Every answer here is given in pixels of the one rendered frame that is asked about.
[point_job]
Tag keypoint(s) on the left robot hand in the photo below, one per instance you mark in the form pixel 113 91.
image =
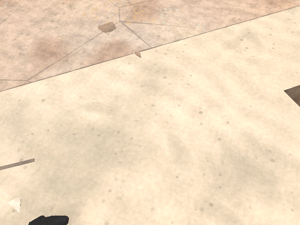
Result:
pixel 51 220

